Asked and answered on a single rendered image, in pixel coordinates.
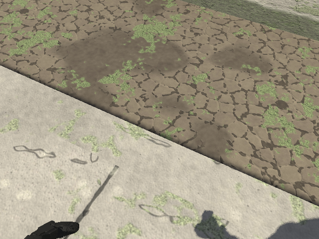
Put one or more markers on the robot left hand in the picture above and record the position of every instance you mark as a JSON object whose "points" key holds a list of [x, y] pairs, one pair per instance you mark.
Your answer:
{"points": [[54, 230]]}

